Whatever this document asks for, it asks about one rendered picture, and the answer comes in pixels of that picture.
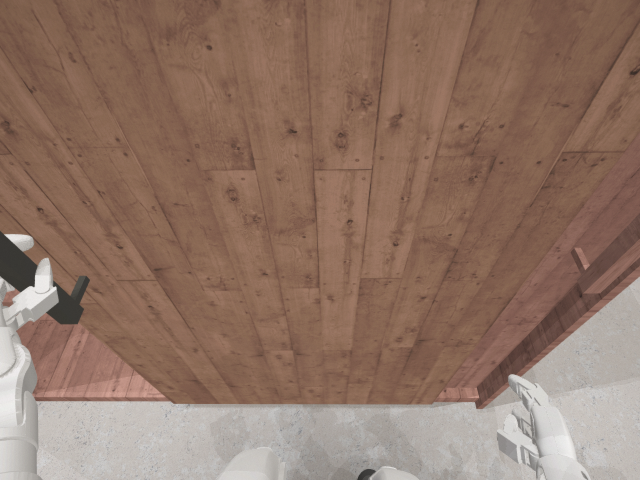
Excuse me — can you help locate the wardrobe door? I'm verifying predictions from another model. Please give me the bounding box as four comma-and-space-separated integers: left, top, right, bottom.
445, 133, 640, 388
0, 0, 640, 405

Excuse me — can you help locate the robot right shin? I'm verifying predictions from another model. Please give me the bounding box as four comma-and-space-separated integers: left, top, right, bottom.
371, 466, 397, 478

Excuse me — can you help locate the robot left thigh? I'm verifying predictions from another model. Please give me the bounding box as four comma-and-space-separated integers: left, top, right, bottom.
216, 449, 286, 480

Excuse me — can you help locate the handle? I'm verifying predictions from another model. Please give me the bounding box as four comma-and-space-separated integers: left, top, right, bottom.
0, 231, 90, 324
577, 213, 640, 293

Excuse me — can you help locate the robot left hand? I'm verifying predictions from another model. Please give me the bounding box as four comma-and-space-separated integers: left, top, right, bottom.
0, 234, 59, 331

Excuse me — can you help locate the robot right forearm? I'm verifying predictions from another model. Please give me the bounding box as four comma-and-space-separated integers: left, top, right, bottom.
536, 455, 591, 480

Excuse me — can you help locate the robot left forearm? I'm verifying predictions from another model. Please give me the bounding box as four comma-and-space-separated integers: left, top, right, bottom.
0, 327, 42, 480

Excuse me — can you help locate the robot right hand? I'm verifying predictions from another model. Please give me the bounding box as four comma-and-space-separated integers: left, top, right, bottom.
497, 374, 577, 471

